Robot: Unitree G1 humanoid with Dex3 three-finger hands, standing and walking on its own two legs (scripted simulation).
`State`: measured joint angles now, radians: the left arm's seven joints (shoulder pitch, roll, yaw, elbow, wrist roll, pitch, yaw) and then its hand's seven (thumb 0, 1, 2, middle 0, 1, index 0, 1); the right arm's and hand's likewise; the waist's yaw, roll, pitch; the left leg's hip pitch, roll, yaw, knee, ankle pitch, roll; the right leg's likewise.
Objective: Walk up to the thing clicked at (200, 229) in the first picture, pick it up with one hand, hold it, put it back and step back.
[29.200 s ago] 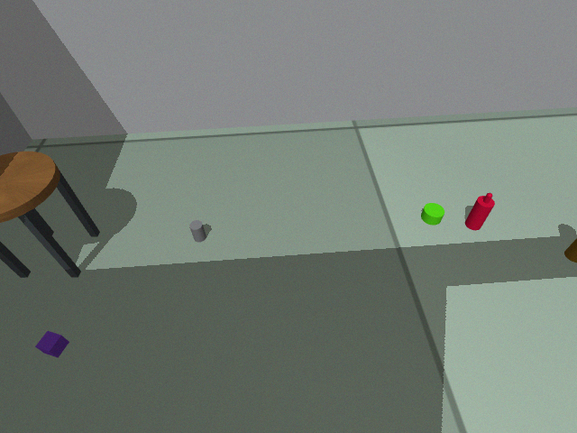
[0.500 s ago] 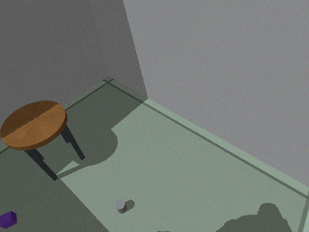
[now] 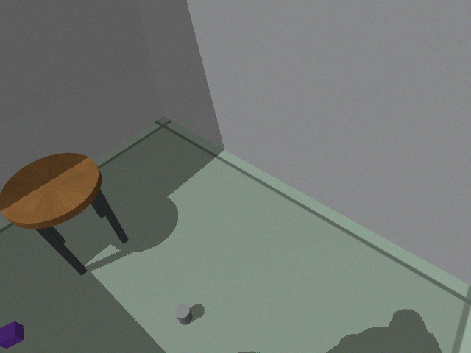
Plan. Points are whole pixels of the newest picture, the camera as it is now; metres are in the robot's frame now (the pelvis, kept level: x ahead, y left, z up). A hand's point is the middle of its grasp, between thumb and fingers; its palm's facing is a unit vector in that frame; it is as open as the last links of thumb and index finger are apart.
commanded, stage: rise first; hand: left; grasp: from above
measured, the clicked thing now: (184, 314) +0.42 +0.23 -0.74
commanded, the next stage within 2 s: none
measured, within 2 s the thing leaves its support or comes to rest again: neither
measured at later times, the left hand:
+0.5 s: hand out of the picture +0.14 +0.26 -0.19, palm faces -0.10 -0.92 -0.38, open 12.1 cm
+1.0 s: hand out of the picture +0.12 +0.27 -0.25, palm faces -0.19 -0.86 -0.47, open 14.1 cm
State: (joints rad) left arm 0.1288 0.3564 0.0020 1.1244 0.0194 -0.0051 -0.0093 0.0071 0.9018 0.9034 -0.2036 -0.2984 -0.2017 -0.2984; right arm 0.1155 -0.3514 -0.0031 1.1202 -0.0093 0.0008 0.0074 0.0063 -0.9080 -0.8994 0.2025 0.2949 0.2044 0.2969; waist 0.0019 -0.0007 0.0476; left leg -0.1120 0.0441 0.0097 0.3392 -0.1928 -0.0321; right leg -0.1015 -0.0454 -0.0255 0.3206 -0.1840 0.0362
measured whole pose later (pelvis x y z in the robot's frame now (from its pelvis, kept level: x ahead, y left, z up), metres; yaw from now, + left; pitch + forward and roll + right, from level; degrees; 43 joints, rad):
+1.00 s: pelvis -0.02 +0.01 -0.11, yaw -1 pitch +20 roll -2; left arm 0.25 0.32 0.13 0.45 0.27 0.22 0.00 0.00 -0.54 0.97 -0.08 -1.08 -0.08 -1.08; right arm 0.17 -0.22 -0.03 0.55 0.00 -0.15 -0.02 0.01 -0.91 -0.90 0.20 0.30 0.20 0.30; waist -0.02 0.00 -0.13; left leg -1.01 0.06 -0.04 1.23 -0.56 -0.02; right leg -0.98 -0.04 -0.02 1.18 -0.54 0.05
